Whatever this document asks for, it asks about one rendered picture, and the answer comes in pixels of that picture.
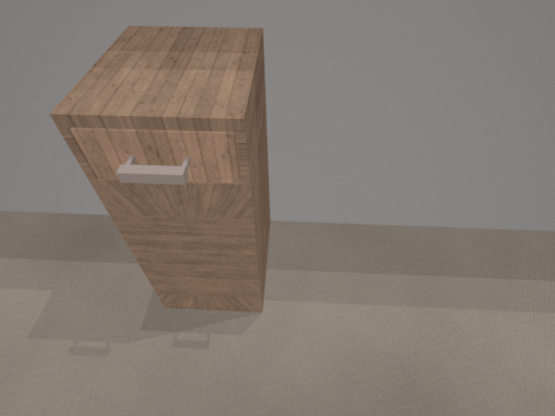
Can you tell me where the handle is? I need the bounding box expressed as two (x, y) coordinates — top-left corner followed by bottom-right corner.
(116, 155), (191, 185)

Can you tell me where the cabinet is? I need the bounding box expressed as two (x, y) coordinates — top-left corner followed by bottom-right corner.
(49, 26), (271, 312)

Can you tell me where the drawer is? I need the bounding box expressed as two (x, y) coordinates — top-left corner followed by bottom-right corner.
(70, 127), (241, 184)

